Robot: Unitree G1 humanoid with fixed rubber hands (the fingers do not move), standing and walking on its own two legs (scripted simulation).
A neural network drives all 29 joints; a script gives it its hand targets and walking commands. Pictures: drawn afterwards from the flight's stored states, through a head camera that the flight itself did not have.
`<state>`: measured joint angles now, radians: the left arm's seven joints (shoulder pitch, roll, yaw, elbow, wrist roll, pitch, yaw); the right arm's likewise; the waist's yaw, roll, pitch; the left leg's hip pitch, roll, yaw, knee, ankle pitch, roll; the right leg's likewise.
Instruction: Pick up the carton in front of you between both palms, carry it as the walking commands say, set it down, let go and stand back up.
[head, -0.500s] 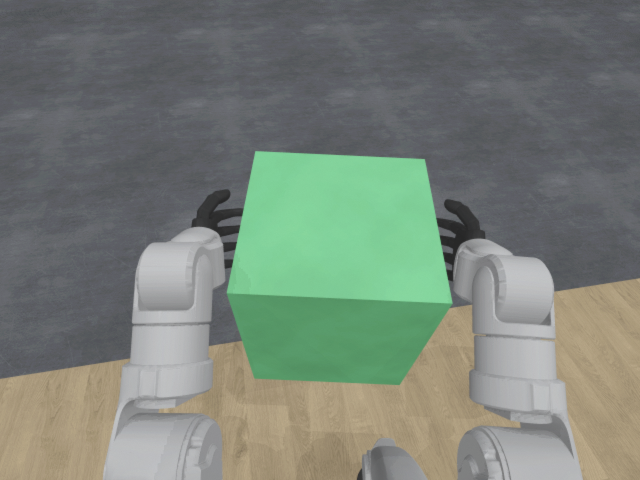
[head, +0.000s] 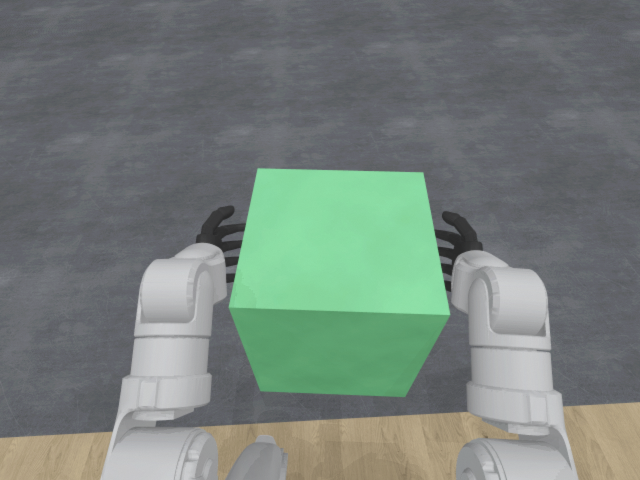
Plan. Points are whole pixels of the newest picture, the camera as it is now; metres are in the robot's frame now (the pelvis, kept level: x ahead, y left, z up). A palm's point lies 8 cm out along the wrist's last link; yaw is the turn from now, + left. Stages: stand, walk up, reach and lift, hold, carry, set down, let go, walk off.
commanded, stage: carry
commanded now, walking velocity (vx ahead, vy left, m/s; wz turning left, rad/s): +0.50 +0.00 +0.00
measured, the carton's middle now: (335, 289) +0.37 +0.02 +0.01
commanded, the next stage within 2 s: none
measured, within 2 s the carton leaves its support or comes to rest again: neither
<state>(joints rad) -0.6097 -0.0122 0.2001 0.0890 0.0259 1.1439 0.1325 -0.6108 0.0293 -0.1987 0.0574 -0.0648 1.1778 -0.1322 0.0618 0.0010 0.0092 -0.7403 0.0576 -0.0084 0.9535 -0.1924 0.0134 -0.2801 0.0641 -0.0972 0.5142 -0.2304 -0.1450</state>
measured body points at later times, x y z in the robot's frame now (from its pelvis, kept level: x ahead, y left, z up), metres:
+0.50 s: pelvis +0.30 +0.05 -0.04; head +0.35 +0.06 +0.41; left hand +0.69 +0.17 +0.05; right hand +0.66 -0.13 +0.05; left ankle +0.29 +0.09 -0.77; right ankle +0.36 -0.12 -0.69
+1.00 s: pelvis +0.60 -0.01 -0.04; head +0.65 -0.02 +0.41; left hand +0.95 +0.16 +0.04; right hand +0.97 -0.14 +0.04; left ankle +0.63 +0.15 -0.70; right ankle +0.61 -0.06 -0.78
